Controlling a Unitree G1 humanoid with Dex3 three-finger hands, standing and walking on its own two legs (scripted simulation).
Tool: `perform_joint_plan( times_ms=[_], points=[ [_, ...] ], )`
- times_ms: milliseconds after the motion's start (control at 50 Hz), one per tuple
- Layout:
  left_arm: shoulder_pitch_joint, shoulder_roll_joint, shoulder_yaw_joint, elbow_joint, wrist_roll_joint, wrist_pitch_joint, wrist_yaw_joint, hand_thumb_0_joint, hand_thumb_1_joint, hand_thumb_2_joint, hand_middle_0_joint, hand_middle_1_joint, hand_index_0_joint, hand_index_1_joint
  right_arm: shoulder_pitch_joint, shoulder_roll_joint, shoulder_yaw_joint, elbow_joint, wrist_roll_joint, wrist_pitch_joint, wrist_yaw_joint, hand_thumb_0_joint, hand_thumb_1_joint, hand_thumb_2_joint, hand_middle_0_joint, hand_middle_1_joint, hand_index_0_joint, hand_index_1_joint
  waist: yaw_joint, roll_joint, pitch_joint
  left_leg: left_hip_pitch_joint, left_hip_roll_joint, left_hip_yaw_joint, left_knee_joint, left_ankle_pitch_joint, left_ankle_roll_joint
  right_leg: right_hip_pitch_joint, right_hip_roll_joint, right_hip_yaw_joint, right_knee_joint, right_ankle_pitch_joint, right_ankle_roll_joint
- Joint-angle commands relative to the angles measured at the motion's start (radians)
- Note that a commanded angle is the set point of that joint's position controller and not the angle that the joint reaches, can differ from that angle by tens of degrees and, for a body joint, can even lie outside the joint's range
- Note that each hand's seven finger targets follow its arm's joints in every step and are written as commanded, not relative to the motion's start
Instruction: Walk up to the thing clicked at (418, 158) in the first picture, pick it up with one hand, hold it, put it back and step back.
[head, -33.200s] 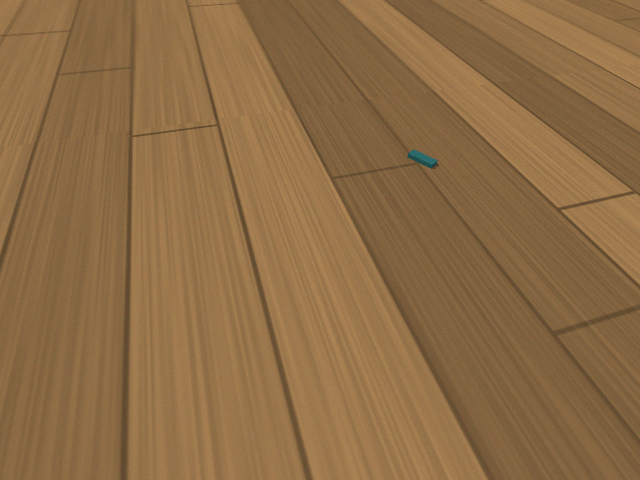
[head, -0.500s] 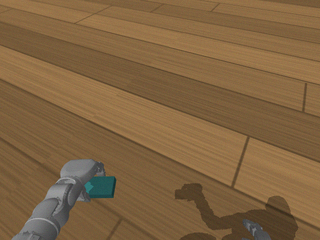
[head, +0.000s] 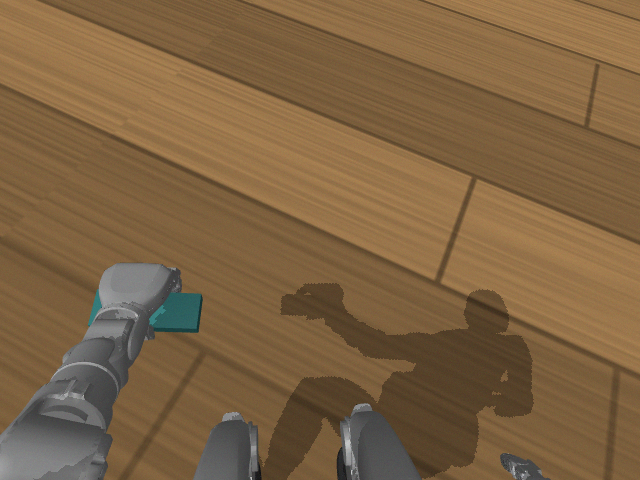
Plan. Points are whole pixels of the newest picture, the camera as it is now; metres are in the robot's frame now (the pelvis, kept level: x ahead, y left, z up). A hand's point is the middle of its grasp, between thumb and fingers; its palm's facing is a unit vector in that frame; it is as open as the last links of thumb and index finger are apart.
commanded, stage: crouch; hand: left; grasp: from above
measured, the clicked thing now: (148, 311) +0.39 +0.23 -0.15
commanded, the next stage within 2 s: lower in 1.44 s
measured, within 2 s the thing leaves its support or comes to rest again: neither
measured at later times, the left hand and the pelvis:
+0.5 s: hand (179, 332) +0.41 +0.23 -0.34, palm faces -0.48 +0.02 -0.88, open 8.4 cm; pelvis -0.03 +0.01 -0.19, yaw -2 degrees
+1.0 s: hand (191, 332) +0.44 +0.23 -0.44, palm faces -0.48 +0.00 -0.87, open 8.4 cm; pelvis -0.04 +0.00 -0.27, yaw -4 degrees
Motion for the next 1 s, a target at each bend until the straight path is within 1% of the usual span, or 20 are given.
perform_joint_plan(
  times_ms=[0, 80, 180, 240, 340, 400, 440, 480, 520, 560, 620, 640, 660, 680, 700, 760, 780, 900, 940, 980],
  points=[
    [-0.426, 0.228, 0.081, -0.129, -0.017, 0.022, 0.068, 0.000, 0.676, 0.498, -1.009, -0.521, -1.047, -0.485, 0.100, -0.152, -0.047, -0.063, -0.011, -0.046, -0.020, 0.000, -0.895, -0.896, 0.200, 0.299, 0.200, 0.299, -0.028, 0.084, -0.532, 0.124, -0.035, 0.013, 0.040, 0.175, 0.020, 0.008, 0.026, -0.034, 0.023, 0.170, -0.061],
    [-0.476, 0.269, 0.108, -0.131, -0.021, 0.044, 0.057, 0.000, 0.673, 0.496, -1.017, -0.510, -1.051, -0.478, 0.106, -0.152, -0.050, -0.065, -0.018, -0.054, -0.024, 0.000, -0.897, -0.897, 0.200, 0.299, 0.200, 0.299, -0.025, 0.113, -0.628, 0.040, -0.035, 0.002, 0.111, 0.119, 0.015, -0.071, 0.023, -0.044, 0.125, 0.118, -0.068],
    [-0.510, 0.283, 0.122, -0.038, -0.021, 0.054, 0.030, 0.000, 0.686, 0.497, -1.032, -0.491, -1.064, -0.461, 0.112, -0.153, -0.042, -0.056, -0.027, -0.062, -0.021, 0.000, -0.895, -0.897, 0.200, 0.299, 0.200, 0.299, -0.063, 0.115, -0.581, -0.111, -0.033, -0.026, 0.192, -0.020, 0.014, -0.250, 0.022, -0.058, 0.232, 0.000, -0.072],
    [-0.533, 0.295, 0.132, -0.047, -0.033, 0.030, 0.008, 0.000, 0.723, 0.469, -1.050, -0.482, -1.088, -0.444, 0.119, -0.152, -0.037, -0.059, -0.031, -0.070, -0.009, 0.000, -0.895, -0.897, 0.200, 0.299, 0.200, 0.299, -0.076, 0.109, -0.597, -0.174, -0.038, -0.038, 0.263, -0.050, 0.019, -0.322, 0.018, -0.066, 0.294, -0.032, -0.072],
    [-0.611, 0.323, 0.144, -0.058, -0.006, -0.027, 0.007, 0.000, 0.754, 0.523, -1.075, -0.496, -1.110, -0.463, 0.134, -0.169, -0.026, -0.043, -0.041, -0.085, 0.011, 0.000, -0.892, -0.897, 0.200, 0.299, 0.200, 0.299, -0.111, 0.151, -0.617, -0.232, -0.037, -0.067, 0.352, -0.080, 0.013, -0.474, 0.012, -0.082, 0.393, -0.061, -0.073],
    [-0.624, 0.354, 0.166, -0.049, 0.014, -0.053, 0.026, 0.000, 0.751, 0.497, -1.077, -0.466, -1.112, -0.432, 0.146, -0.183, -0.019, -0.026, -0.051, -0.095, 0.025, 0.000, -0.893, -0.897, 0.200, 0.299, 0.200, 0.299, -0.115, 0.184, -0.653, -0.244, -0.036, -0.069, 0.414, -0.045, 0.009, -0.538, 0.006, -0.088, 0.455, -0.035, -0.071],
    [-0.624, 0.402, 0.192, -0.062, 0.027, -0.061, 0.048, 0.000, 0.721, 0.504, -1.066, -0.470, -1.098, -0.440, 0.149, -0.181, -0.012, -0.030, -0.057, -0.100, 0.037, 0.000, -0.899, -0.899, 0.200, 0.299, 0.200, 0.299, -0.097, 0.216, -0.716, -0.237, -0.043, -0.045, 0.456, 0.004, 0.012, -0.519, 0.007, -0.086, 0.482, 0.001, -0.074],
    [-0.675, 0.376, 0.182, -0.081, 0.035, -0.066, 0.063, 0.000, 0.714, 0.526, -1.067, -0.464, -1.093, -0.440, 0.158, -0.185, -0.010, -0.015, -0.068, -0.106, 0.048, 0.000, -0.898, -0.900, 0.200, 0.299, 0.200, 0.299, -0.116, 0.249, -0.738, -0.229, -0.039, -0.042, 0.499, 0.060, 0.011, -0.554, 0.006, -0.089, 0.517, 0.041, -0.072],
    [-0.707, 0.416, 0.201, -0.077, 0.050, -0.069, 0.077, 0.000, 0.700, 0.491, -1.063, -0.443, -1.091, -0.418, 0.170, -0.186, -0.009, -0.012, -0.073, -0.108, 0.057, 0.000, -0.903, -0.901, 0.199, 0.299, 0.200, 0.299, -0.116, 0.272, -0.775, -0.234, -0.040, -0.024, 0.546, 0.106, 0.016, -0.552, 0.011, -0.090, 0.542, 0.082, -0.071],
    [-0.644, 0.411, 0.208, -0.010, 0.055, -0.058, 0.087, 0.000, 0.729, 0.514, -1.084, -0.447, -1.109, -0.424, 0.175, -0.183, -0.003, -0.013, -0.080, -0.109, 0.070, 0.000, -0.904, -0.902, 0.199, 0.299, 0.200, 0.299, -0.115, 0.262, -0.744, -0.255, -0.040, -0.024, 0.567, 0.130, 0.016, -0.560, 0.009, -0.095, 0.565, 0.094, -0.071],
    [-0.702, 0.411, 0.211, 0.000, 0.054, -0.052, 0.090, 0.000, 0.738, 0.545, -1.094, -0.455, -1.114, -0.437, 0.180, -0.195, -0.008, -0.004, -0.088, -0.111, 0.082, 0.000, -0.903, -0.901, 0.200, 0.299, 0.200, 0.299, -0.133, 0.288, -0.719, -0.265, -0.031, -0.037, 0.592, 0.130, 0.010, -0.622, 0.003, -0.102, 0.603, 0.090, -0.071],
    [-0.731, 0.411, 0.208, -0.027, 0.051, -0.054, 0.089, 0.000, 0.733, 0.539, -1.091, -0.441, -1.110, -0.424, 0.176, -0.195, -0.010, -0.008, -0.089, -0.109, 0.086, 0.000, -0.902, -0.901, 0.200, 0.299, 0.200, 0.299, -0.126, 0.313, -0.748, -0.262, -0.031, -0.031, 0.602, 0.132, 0.011, -0.618, 0.009, -0.103, 0.616, 0.094, -0.074],
    [-0.688, 0.431, 0.215, 0.036, 0.057, -0.048, 0.086, 0.000, 0.737, 0.528, -1.091, -0.451, -1.113, -0.430, 0.176, -0.195, -0.007, -0.010, -0.089, -0.108, 0.091, 0.000, -0.906, -0.902, 0.200, 0.299, 0.200, 0.299, -0.129, 0.285, -0.720, -0.289, -0.032, -0.026, 0.619, 0.123, 0.016, -0.617, 0.012, -0.105, 0.618, 0.092, -0.071],
    [-0.713, 0.430, 0.214, 0.015, 0.050, -0.049, 0.087, 0.000, 0.761, 0.533, -1.100, -0.458, -1.124, -0.435, 0.173, -0.193, -0.009, -0.011, -0.090, -0.107, 0.092, 0.000, -0.903, -0.901, 0.200, 0.299, 0.200, 0.299, -0.133, 0.272, -0.725, -0.324, -0.032, -0.017, 0.639, 0.103, 0.021, -0.607, 0.015, -0.103, 0.619, 0.091, -0.069],
    [-0.667, 0.408, 0.209, 0.068, 0.048, -0.046, 0.082, 0.000, 0.766, 0.539, -1.109, -0.455, -1.131, -0.434, 0.180, -0.193, -0.004, -0.016, -0.093, -0.108, 0.098, 0.000, -0.905, -0.902, 0.200, 0.299, 0.200, 0.299, -0.148, 0.244, -0.682, -0.364, -0.035, -0.019, 0.644, 0.092, 0.021, -0.602, 0.011, -0.106, 0.626, 0.086, -0.065],
    [-0.698, 0.453, 0.220, 0.071, 0.041, -0.055, 0.072, 0.000, 0.773, 0.504, -1.107, -0.444, -1.134, -0.418, 0.163, -0.191, -0.003, -0.011, -0.093, -0.102, 0.101, 0.000, -0.902, -0.900, 0.200, 0.299, 0.200, 0.299, -0.136, 0.226, -0.680, -0.439, -0.038, 0.002, 0.685, 0.053, 0.033, -0.583, 0.025, -0.099, 0.636, 0.075, -0.062],
    [-0.700, 0.458, 0.222, 0.080, 0.044, -0.056, 0.069, 0.000, 0.780, 0.505, -1.108, -0.453, -1.138, -0.424, 0.171, -0.193, 0.001, -0.015, -0.096, -0.101, 0.104, 0.000, -0.903, -0.900, 0.200, 0.299, 0.200, 0.299, -0.152, 0.206, -0.685, -0.454, -0.039, -0.002, 0.697, 0.053, 0.034, -0.583, 0.023, -0.102, 0.645, 0.073, -0.060],
    [-0.712, 0.493, 0.233, 0.122, 0.052, -0.080, 0.054, 0.000, 0.780, 0.493, -1.091, -0.484, -1.128, -0.446, 0.171, -0.205, 0.014, -0.011, -0.101, -0.097, 0.118, 0.000, -0.905, -0.900, 0.200, 0.299, 0.200, 0.299, -0.158, 0.225, -0.641, -0.506, -0.036, -0.007, 0.744, 0.056, 0.031, -0.630, 0.027, -0.113, 0.709, 0.073, -0.062],
    [-0.760, 0.550, 0.248, 0.090, 0.063, -0.095, 0.060, 0.000, 0.782, 0.491, -1.106, -0.456, -1.137, -0.426, 0.158, -0.209, 0.019, -0.008, -0.101, -0.092, 0.117, 0.000, -0.905, -0.901, 0.200, 0.299, 0.200, 0.299, -0.140, 0.252, -0.687, -0.509, -0.036, -0.003, 0.762, 0.042, 0.032, -0.637, 0.036, -0.115, 0.723, 0.061, -0.066],
    [-0.729, 0.509, 0.233, 0.162, 0.067, -0.101, 0.067, 0.000, 0.784, 0.455, -1.095, -0.464, -1.134, -0.424, 0.159, -0.207, 0.029, -0.009, -0.106, -0.093, 0.122, 0.000, -0.906, -0.901, 0.200, 0.300, 0.200, 0.299, -0.167, 0.240, -0.597, -0.559, -0.037, -0.006, 0.770, -0.004, 0.031, -0.684, 0.033, -0.123, 0.735, 0.018, -0.065]
  ],
)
